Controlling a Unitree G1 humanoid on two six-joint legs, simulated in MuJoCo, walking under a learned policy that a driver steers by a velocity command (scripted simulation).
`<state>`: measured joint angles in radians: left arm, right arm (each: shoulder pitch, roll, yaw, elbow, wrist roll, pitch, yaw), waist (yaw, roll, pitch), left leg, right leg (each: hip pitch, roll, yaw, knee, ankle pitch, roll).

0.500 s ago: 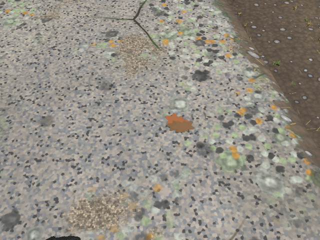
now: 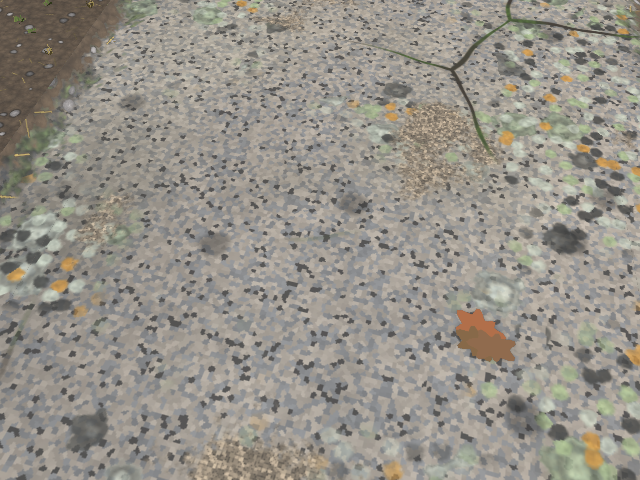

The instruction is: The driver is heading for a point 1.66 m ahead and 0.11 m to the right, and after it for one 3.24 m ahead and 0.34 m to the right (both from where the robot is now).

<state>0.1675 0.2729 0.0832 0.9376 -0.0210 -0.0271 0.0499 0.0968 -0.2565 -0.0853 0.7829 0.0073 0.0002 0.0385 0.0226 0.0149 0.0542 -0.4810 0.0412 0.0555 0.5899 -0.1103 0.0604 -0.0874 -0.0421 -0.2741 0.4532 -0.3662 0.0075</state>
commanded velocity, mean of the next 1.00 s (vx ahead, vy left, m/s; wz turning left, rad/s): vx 0.03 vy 0.00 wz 0.26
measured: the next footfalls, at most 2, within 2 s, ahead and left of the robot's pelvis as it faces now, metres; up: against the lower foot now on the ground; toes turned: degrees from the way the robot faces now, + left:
left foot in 0.02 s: +0.14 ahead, +0.10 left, +0.00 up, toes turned +3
right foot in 0.46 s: +0.14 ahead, -0.14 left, +0.00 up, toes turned +14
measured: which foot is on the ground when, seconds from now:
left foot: up 0.00-0.00, down 0.02-0.48, up 0.50-0.70, down 0.72-1.00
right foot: down 0.00-0.02, up 0.04-0.44, down 0.46-1.00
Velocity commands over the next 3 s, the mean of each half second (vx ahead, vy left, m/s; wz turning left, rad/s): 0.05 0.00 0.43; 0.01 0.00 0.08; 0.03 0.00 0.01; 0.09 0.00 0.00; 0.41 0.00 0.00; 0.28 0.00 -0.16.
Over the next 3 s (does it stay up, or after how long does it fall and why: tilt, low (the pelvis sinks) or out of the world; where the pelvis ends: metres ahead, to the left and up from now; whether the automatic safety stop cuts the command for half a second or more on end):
stays up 0.54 0.09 0.00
